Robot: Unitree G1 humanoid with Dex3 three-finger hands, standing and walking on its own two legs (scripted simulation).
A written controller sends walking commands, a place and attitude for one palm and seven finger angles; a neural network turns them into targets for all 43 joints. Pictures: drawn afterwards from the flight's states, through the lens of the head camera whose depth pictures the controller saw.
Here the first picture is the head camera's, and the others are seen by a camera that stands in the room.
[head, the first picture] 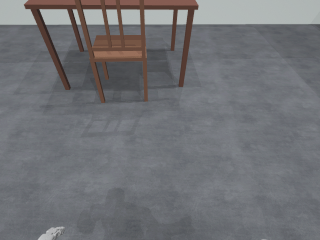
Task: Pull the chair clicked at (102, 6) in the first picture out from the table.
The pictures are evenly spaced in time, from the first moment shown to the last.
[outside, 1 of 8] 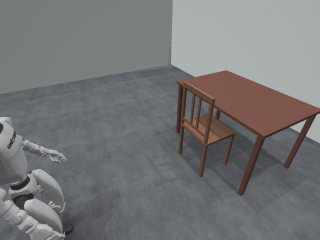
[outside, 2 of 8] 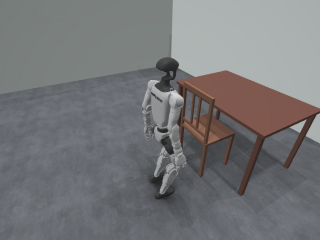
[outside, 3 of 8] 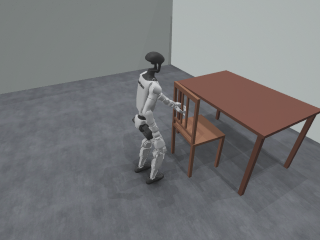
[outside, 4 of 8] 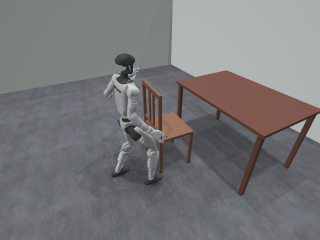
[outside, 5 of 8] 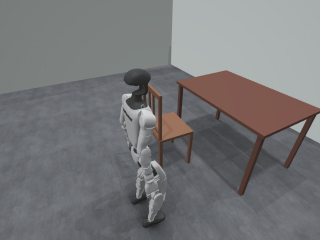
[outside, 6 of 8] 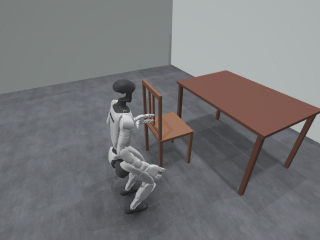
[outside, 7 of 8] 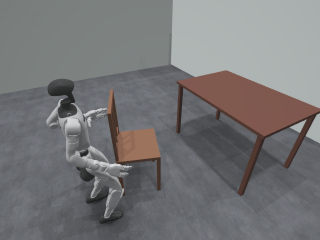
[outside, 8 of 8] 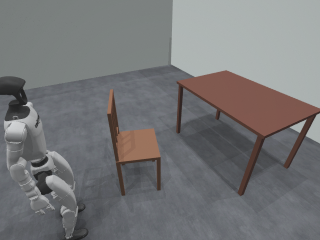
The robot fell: no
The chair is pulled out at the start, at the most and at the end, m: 0.00 0.75 0.75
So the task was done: yes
